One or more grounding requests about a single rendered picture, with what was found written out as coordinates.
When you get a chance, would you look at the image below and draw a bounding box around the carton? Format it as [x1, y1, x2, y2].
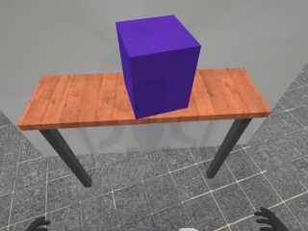
[115, 14, 201, 119]

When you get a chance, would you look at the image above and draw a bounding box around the robot right hand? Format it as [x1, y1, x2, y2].
[254, 207, 289, 231]

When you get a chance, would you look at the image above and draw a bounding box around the table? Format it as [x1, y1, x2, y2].
[17, 67, 271, 188]

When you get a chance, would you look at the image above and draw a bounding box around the robot left hand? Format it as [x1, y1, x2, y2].
[25, 217, 51, 231]

